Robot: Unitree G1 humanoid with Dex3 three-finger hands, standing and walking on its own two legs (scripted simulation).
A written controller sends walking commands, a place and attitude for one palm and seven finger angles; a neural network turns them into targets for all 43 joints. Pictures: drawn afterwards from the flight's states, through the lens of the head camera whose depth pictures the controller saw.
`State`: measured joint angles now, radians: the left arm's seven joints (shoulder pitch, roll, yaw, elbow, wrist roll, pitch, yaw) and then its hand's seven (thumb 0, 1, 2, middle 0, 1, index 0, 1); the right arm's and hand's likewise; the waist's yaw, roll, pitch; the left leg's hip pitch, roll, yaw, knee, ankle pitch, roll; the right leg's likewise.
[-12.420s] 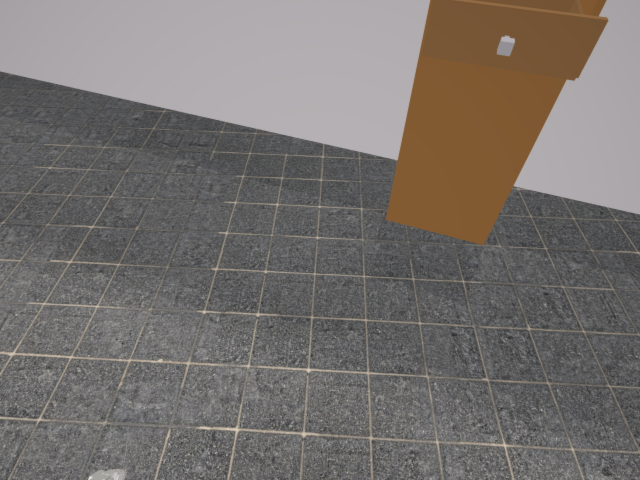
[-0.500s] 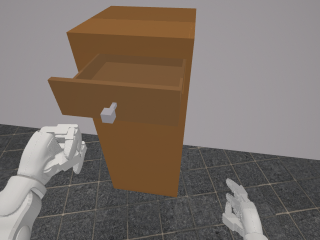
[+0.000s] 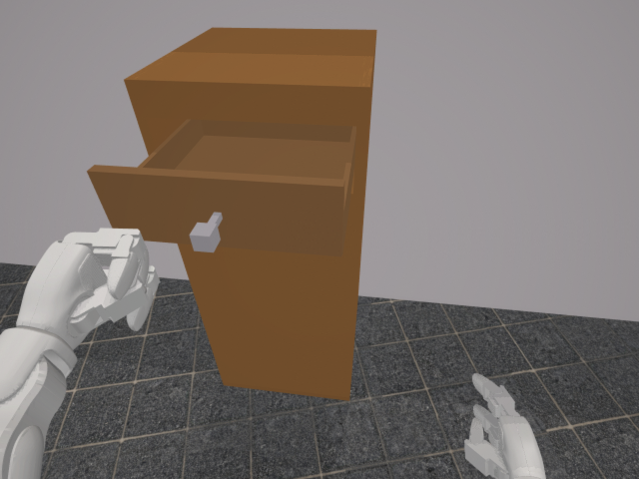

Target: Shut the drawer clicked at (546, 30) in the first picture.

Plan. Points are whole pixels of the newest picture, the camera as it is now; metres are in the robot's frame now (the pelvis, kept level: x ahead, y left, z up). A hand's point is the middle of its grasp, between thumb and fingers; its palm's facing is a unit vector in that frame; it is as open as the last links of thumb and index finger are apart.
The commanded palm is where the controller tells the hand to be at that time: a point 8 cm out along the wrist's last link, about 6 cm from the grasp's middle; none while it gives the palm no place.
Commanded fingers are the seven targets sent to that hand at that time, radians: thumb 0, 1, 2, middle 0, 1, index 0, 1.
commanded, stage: raise the hand and make a fist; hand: left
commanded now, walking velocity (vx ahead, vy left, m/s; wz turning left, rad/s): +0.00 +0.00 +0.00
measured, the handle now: (209, 230) +0.41 +0.23 +0.13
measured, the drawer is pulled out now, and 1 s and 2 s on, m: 0.20 0.20 0.19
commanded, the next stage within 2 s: bring the fist close to the handle in 0.02 s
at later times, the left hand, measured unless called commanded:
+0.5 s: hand (170, 292) +0.24 +0.20 +0.18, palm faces +0.02 -1.00 -0.08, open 3.3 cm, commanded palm +0.21 +0.25 +0.19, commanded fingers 0.00 0.90 0.90 -1.40 -1.60 -1.40 -1.60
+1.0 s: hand (201, 287) +0.29 +0.19 +0.14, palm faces +0.02 -1.00 -0.05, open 3.2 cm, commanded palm +0.27 +0.25 +0.14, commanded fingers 0.00 0.90 0.90 -1.40 -1.60 -1.40 -1.60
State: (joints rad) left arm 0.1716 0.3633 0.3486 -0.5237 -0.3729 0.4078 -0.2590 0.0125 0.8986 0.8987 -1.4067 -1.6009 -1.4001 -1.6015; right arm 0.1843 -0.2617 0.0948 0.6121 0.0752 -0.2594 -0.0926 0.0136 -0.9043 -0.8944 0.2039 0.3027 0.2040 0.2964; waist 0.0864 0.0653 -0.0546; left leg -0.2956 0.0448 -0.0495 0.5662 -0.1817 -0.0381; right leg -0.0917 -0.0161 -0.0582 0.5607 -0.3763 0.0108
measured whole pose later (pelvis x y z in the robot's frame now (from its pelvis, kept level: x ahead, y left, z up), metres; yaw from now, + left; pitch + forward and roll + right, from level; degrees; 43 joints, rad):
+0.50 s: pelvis +0.02 +0.00 +0.00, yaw +0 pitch -3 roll +0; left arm 0.20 0.31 0.31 -0.39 -0.34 0.28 -0.27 0.01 0.90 0.90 -1.41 -1.60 -1.40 -1.60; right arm 0.20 -0.25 0.08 0.61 0.06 -0.26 -0.09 0.01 -0.90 -0.89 0.20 0.30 0.20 0.30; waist 0.07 0.06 -0.05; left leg -0.31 0.04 -0.04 0.58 -0.21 -0.04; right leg -0.11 -0.02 -0.05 0.57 -0.40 0.01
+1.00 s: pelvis +0.02 -0.01 +0.00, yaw -2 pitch +0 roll +0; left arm 0.11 0.28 0.28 -0.09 -0.30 0.09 -0.24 0.01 0.90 0.90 -1.40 -1.60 -1.40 -1.60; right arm 0.24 -0.25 0.05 0.62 0.05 -0.22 -0.09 0.01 -0.91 -0.89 0.20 0.30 0.20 0.30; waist 0.03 0.05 -0.05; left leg -0.37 0.05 -0.02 0.60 -0.22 -0.05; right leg -0.18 -0.02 -0.03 0.61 -0.41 0.01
